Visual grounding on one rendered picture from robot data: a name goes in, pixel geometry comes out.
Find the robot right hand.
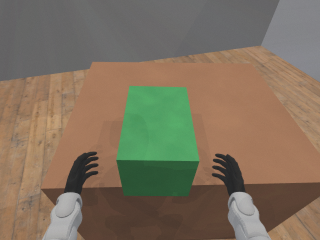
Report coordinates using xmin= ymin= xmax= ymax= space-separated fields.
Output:
xmin=212 ymin=153 xmax=246 ymax=196

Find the robot left hand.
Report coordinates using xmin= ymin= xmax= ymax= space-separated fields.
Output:
xmin=64 ymin=151 xmax=99 ymax=195

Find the left robot forearm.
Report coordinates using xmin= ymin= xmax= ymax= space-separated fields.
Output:
xmin=42 ymin=192 xmax=83 ymax=240

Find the right robot forearm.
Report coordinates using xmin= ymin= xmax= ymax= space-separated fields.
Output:
xmin=228 ymin=192 xmax=272 ymax=240

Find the pedestal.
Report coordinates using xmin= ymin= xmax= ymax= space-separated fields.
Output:
xmin=40 ymin=62 xmax=320 ymax=240

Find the carton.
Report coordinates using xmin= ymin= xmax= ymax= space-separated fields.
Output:
xmin=116 ymin=86 xmax=200 ymax=197

